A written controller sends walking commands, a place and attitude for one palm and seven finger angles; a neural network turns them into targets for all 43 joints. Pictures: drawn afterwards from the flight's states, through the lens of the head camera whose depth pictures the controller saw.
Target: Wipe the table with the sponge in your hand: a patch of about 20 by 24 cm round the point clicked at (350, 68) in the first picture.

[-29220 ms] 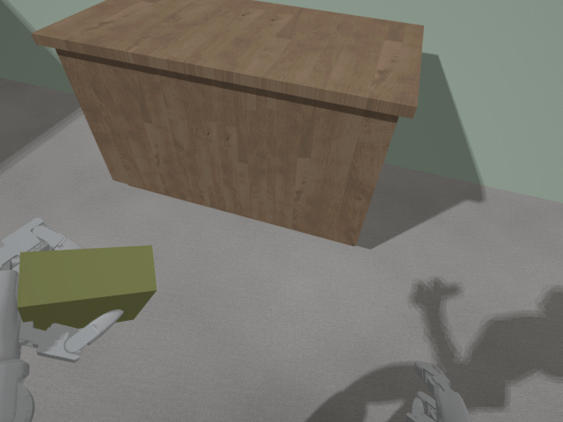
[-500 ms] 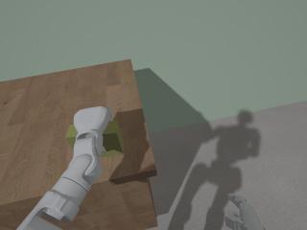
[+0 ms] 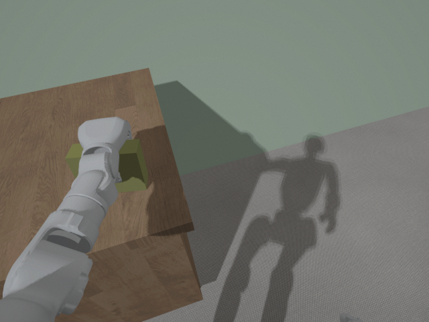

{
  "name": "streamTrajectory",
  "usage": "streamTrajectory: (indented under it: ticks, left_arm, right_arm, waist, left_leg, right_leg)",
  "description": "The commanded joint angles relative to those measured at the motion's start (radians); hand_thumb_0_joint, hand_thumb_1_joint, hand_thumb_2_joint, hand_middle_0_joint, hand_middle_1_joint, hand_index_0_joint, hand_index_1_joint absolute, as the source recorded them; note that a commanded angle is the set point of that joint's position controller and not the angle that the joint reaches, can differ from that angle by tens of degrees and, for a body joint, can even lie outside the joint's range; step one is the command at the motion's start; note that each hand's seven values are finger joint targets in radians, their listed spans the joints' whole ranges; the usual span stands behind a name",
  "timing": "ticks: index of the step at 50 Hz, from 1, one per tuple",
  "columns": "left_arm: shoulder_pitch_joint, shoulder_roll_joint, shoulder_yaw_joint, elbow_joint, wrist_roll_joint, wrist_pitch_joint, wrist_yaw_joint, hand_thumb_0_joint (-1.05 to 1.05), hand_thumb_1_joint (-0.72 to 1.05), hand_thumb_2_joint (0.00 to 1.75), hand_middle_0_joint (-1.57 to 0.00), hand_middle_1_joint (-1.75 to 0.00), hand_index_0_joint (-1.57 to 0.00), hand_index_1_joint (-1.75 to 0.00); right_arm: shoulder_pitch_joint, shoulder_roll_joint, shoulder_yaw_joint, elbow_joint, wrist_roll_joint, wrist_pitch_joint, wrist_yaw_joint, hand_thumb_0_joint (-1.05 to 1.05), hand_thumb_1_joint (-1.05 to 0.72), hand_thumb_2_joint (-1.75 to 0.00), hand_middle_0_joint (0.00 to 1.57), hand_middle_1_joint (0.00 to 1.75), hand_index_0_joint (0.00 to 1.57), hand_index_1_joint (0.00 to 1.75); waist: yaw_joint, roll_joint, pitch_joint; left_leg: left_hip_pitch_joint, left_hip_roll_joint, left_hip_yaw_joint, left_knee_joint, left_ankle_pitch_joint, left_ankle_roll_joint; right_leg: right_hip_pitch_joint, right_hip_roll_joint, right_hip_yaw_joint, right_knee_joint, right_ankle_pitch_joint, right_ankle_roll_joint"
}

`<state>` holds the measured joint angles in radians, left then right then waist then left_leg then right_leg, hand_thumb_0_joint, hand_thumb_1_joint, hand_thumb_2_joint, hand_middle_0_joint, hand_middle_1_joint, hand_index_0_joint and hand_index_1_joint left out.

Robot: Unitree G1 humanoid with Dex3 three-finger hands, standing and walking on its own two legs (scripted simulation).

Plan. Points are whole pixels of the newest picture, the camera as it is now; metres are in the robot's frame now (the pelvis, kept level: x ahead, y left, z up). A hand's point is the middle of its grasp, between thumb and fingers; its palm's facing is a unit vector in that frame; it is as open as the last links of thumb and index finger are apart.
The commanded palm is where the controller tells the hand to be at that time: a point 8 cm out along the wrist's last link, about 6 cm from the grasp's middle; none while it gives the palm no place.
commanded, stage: wipe forward along the third lane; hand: left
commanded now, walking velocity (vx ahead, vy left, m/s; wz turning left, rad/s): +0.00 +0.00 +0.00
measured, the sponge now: (113, 173) +0.40 +0.25 +0.05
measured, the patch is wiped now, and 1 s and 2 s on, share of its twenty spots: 0.80 0.90 0.90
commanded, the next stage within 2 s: wipe back along the third lane in 0.82 s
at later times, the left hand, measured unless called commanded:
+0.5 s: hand (113, 136) +0.47 +0.26 +0.09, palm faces -0.10 +0.02 -0.99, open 9.3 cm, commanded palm +0.46 +0.27 +0.12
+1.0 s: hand (110, 125) +0.51 +0.28 +0.09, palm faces -0.10 +0.04 -0.99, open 9.3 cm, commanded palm +0.49 +0.28 +0.12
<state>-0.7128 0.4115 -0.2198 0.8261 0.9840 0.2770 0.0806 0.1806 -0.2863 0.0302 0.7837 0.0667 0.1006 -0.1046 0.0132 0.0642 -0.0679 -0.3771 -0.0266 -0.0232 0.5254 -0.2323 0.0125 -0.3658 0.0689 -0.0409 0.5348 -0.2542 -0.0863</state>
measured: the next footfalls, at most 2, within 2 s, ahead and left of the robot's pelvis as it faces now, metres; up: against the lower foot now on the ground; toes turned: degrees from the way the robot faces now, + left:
none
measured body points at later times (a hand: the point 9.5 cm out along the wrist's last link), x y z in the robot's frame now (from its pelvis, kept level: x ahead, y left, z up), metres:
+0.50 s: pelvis +0.03 +0.01 +0.00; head +0.06 -0.02 +0.45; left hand +0.47 +0.25 +0.15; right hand +0.11 -0.26 -0.14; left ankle +0.02 +0.12 -0.73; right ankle +0.01 -0.06 -0.73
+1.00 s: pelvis +0.03 +0.03 +0.00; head +0.09 +0.02 +0.44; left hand +0.51 +0.27 +0.15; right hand +0.07 -0.24 -0.14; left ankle +0.02 +0.12 -0.73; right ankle +0.01 -0.06 -0.73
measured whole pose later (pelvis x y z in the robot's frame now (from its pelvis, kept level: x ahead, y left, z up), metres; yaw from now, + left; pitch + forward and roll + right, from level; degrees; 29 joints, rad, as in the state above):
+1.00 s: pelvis +0.03 +0.03 +0.00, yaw -2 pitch +12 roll -1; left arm -0.95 0.51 -0.12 1.11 1.04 0.20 0.11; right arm 0.28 -0.28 0.01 0.76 0.06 0.12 -0.07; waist -0.07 0.05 -0.11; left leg -0.50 -0.03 0.01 0.58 -0.29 0.05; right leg -0.48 0.06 0.00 0.54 -0.28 -0.04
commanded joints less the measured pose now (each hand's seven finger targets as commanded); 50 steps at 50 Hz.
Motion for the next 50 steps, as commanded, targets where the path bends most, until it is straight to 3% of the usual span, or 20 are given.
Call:
streamTrajectory:
  ticks: [1,4,5,8,9,10,14,16,19,22,24,27,30,31,41,44,45,46,47,50]
  left_arm:
    - [-0.334,0.186,0.049,-0.005,0.033,-0.009,0.077,0.0,0.1,1.3,-1.2,-1.6,-1.2,-1.6]
    - [-0.398,0.243,0.074,0.027,0.034,-0.013,0.083,0.0,0.1,1.3,-1.2,-1.6,-1.2,-1.6]
    - [-0.415,0.231,0.056,0.028,0.033,-0.017,0.085,0.0,0.1,1.3,-1.2,-1.6,-1.2,-1.6]
    - [-0.4,0.273,0.088,0.07,0.037,-0.016,0.088,0.0,0.1,1.3,-1.2,-1.6,-1.2,-1.6]
    - [-0.411,0.292,0.102,0.067,0.041,-0.017,0.085,0.0,0.1,1.3,-1.2,-1.6,-1.2,-1.6]
    - [-0.418,0.28,0.086,0.076,0.044,-0.02,0.085,0.0,0.1,1.3,-1.2,-1.6,-1.2,-1.6]
    - [-0.38,0.303,0.113,0.094,0.046,-0.026,0.074,0.0,0.1,1.3,-1.2,-1.6,-1.2,-1.6]
    - [-0.349,0.274,0.098,0.113,0.044,-0.031,0.069,0.0,0.1,1.3,-1.2,-1.6,-1.2,-1.6]
    - [-0.358,0.313,0.13,0.103,0.044,-0.04,0.064,0.0,0.1,1.3,-1.2,-1.6,-1.2,-1.6]
    - [-0.355,0.28,0.106,0.12,0.046,-0.046,0.067,0.0,0.1,1.3,-1.2,-1.6,-1.2,-1.6]
    - [-0.383,0.338,0.146,0.106,0.058,-0.054,0.073,0.0,0.1,1.3,-1.2,-1.6,-1.2,-1.6]
    - [-0.385,0.298,0.115,0.127,0.063,-0.051,0.082,0.0,0.1,1.3,-1.2,-1.6,-1.2,-1.6]
    - [-0.479,0.339,0.12,0.133,0.069,-0.041,0.088,0.0,0.1,1.3,-1.2,-1.6,-1.2,-1.6]
    - [-0.459,0.351,0.135,0.161,0.072,-0.034,0.089,0.0,0.1,1.3,-1.2,-1.6,-1.2,-1.6]
    - [-0.53,0.318,0.09,0.211,0.093,-0.035,0.073,0.0,0.1,1.3,-1.2,-1.6,-1.2,-1.6]
    - [-0.571,0.332,0.106,0.202,0.091,-0.052,0.076,0.0,0.1,1.3,-1.2,-1.6,-1.2,-1.6]
    - [-0.576,0.332,0.103,0.219,0.091,-0.055,0.079,0.0,0.1,1.3,-1.2,-1.6,-1.2,-1.6]
    - [-0.554,0.33,0.109,0.242,0.092,-0.055,0.081,0.0,0.1,1.3,-1.2,-1.6,-1.2,-1.6]
    - [-0.52,0.314,0.111,0.228,0.083,-0.06,0.084,0.0,0.1,1.3,-1.2,-1.6,-1.2,-1.6]
    - [-0.443,0.288,0.121,0.191,0.071,-0.078,0.09,0.0,0.1,1.3,-1.2,-1.6,-1.2,-1.6]
  right_arm:
    - [-0.076,-0.112,-0.039,-0.122,-0.004,-0.043,-0.004,0.0,-0.9,-0.9,0.2,0.3,0.2,0.3]
    - [-0.06,-0.121,-0.041,-0.108,-0.001,-0.039,-0.001,0.0,-0.9,-0.9,0.2,0.3,0.2,0.3]
    - [-0.05,-0.12,-0.042,-0.109,0.001,-0.044,0.0,0.0,-0.9,-0.9,0.2,0.3,0.2,0.3]
    - [-0.033,-0.125,-0.042,-0.102,0.001,-0.042,0.003,0.0,-0.9,-0.9,0.2,0.3,0.2,0.3]
    - [-0.028,-0.127,-0.047,-0.097,-0.002,-0.037,0.005,0.0,-0.9,-0.9,0.2,0.3,0.2,0.3]
    - [-0.016,-0.126,-0.045,-0.1,0.0,-0.038,0.007,0.0,-0.9,-0.9,0.2,0.3,0.2,0.3]
    - [-0.002,-0.132,-0.05,-0.101,-0.002,-0.03,0.012,0.0,-0.9,-0.9,0.2,0.3,0.2,0.3]
    - [0.009,-0.132,-0.049,-0.107,0.0,-0.029,0.015,0.0,-0.9,-0.9,0.2,0.3,0.2,0.3]
    - [0.014,-0.139,-0.055,-0.107,0.0,-0.021,0.018,0.0,-0.9,-0.9,0.2,0.3,0.2,0.3]
    - [0.023,-0.141,-0.054,-0.112,0.002,-0.019,0.02,0.0,-0.9,-0.9,0.2,0.3,0.2,0.3]
    - [0.026,-0.146,-0.058,-0.108,0.001,-0.016,0.021,0.0,-0.9,-0.9,0.2,0.3,0.2,0.3]
    - [0.033,-0.142,-0.056,-0.114,0.001,-0.012,0.023,0.0,-0.9,-0.9,0.2,0.3,0.2,0.3]
    - [0.048,-0.147,-0.055,-0.106,0.001,-0.008,0.021,0.0,-0.9,-0.9,0.2,0.3,0.2,0.3]
    - [0.049,-0.146,-0.056,-0.105,0.001,-0.006,0.021,0.0,-0.9,-0.9,0.2,0.3,0.2,0.3]
    - [0.094,-0.146,-0.055,-0.104,-0.008,0.006,0.023,0.0,-0.9,-0.9,0.2,0.3,0.2,0.3]
    - [0.113,-0.148,-0.057,-0.099,-0.012,0.003,0.024,0.0,-0.9,-0.9,0.2,0.3,0.2,0.3]
    - [0.124,-0.15,-0.058,-0.097,-0.011,0.003,0.022,0.0,-0.9,-0.9,0.2,0.3,0.2,0.3]
    - [0.13,-0.15,-0.059,-0.096,-0.013,0.002,0.023,0.0,-0.9,-0.9,0.2,0.3,0.2,0.3]
    - [0.131,-0.147,-0.061,-0.104,-0.014,0.0,0.028,0.0,-0.9,-0.9,0.2,0.3,0.2,0.3]
    - [0.137,-0.14,-0.067,-0.113,-0.017,0.001,0.035,0.0,-0.9,-0.9,0.2,0.3,0.2,0.3]
  waist:
    - [-0.039,-0.184,-0.165]
    - [-0.054,-0.18,-0.152]
    - [-0.065,-0.176,-0.153]
    - [-0.06,-0.164,-0.173]
    - [-0.054,-0.155,-0.208]
    - [-0.064,-0.143,-0.195]
    - [-0.058,-0.142,-0.24]
    - [-0.06,-0.165,-0.221]
    - [-0.061,-0.169,-0.244]
    - [-0.074,-0.186,-0.196]
    - [-0.069,-0.157,-0.222]
    - [-0.077,-0.155,-0.2]
    - [-0.095,-0.147,-0.223]
    - [-0.089,-0.148,-0.228]
    - [-0.105,-0.084,-0.279]
    - [-0.11,-0.086,-0.295]
    - [-0.123,-0.11,-0.285]
    - [-0.117,-0.108,-0.27]
    - [-0.098,-0.113,-0.295]
    - [-0.071,-0.102,-0.357]
  left_leg:
    - [-0.074,-0.024,0.025,-0.049,-0.076,0.036]
    - [-0.102,-0.024,0.021,-0.049,-0.082,0.036]
    - [-0.105,-0.021,0.025,-0.041,-0.081,0.039]
    - [-0.115,-0.02,0.029,-0.035,-0.06,0.039]
    - [-0.111,-0.021,0.029,-0.038,-0.044,0.039]
    - [-0.11,-0.019,0.03,-0.036,-0.032,0.041]
    - [-0.102,-0.018,0.038,-0.031,0.017,0.04]
    - [-0.103,-0.017,0.041,-0.029,0.031,0.042]
    - [-0.091,-0.017,0.044,-0.026,0.062,0.043]
    - [-0.089,-0.016,0.046,-0.03,0.055,0.045]
    - [-0.084,-0.017,0.043,-0.027,0.077,0.044]
    - [-0.074,-0.017,0.045,-0.025,0.078,0.045]
    - [-0.07,-0.014,0.042,-0.023,0.078,0.045]
    - [-0.078,-0.016,0.041,-0.02,0.083,0.045]
    - [-0.036,-0.006,0.029,-0.004,0.132,0.041]
    - [-0.028,-0.001,0.019,0.002,0.152,0.04]
    - [-0.037,0.0,0.021,0.009,0.142,0.043]
    - [-0.044,0.001,0.02,0.01,0.142,0.041]
    - [-0.043,0.0,0.021,0.007,0.146,0.04]
    - [-0.004,0.005,0.026,0.015,0.212,0.038]
  right_leg:
    - [0.129,-0.069,0.156,-0.152,-0.069,0.068]
    - [0.126,-0.069,0.166,-0.158,-0.074,0.069]
    - [0.121,-0.075,0.175,-0.157,-0.068,0.074]
    - [0.14,-0.074,0.175,-0.143,-0.002,0.073]
    - [0.166,-0.07,0.172,-0.136,0.028,0.07]
    - [0.156,-0.07,0.162,-0.125,0.062,0.07]
    - [0.201,-0.067,0.158,-0.108,0.179,0.071]
    - [0.192,-0.063,0.147,-0.099,0.22,0.074]
    - [0.212,-0.062,0.147,-0.095,0.285,0.074]
    - [0.167,-0.055,0.13,-0.096,0.262,0.074]
    - [0.173,-0.053,0.131,-0.088,0.278,0.067]
    - [0.135,-0.05,0.114,-0.086,0.261,0.066]
    - [0.13,-0.051,0.112,-0.084,0.251,0.067]
    - [0.134,-0.05,0.11,-0.079,0.255,0.066]
    - [0.071,-0.037,0.082,-0.054,0.25,0.054]
    - [0.056,-0.032,0.076,-0.048,0.255,0.048]
    - [0.045,-0.031,0.077,-0.046,0.245,0.054]
    - [0.031,-0.03,0.073,-0.042,0.242,0.051]
    - [0.051,-0.029,0.071,-0.04,0.243,0.05]
    - [0.088,-0.026,0.07,-0.026,0.301,0.045]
